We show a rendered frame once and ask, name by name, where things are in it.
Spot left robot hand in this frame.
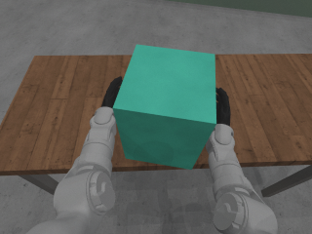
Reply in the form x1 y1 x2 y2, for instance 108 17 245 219
101 76 123 108

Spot left robot upper arm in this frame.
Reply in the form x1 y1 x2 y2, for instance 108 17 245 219
25 170 116 234

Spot carton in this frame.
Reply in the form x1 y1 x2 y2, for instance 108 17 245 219
112 44 216 170

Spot right robot forearm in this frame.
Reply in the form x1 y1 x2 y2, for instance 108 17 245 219
206 124 266 205

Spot right robot hand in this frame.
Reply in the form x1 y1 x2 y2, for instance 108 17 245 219
215 88 231 127

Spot right robot upper arm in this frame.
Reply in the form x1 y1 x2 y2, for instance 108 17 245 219
213 191 278 234

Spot left robot forearm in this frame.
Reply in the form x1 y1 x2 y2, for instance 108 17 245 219
53 106 117 210

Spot table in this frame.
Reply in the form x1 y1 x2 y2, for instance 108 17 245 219
0 54 312 198

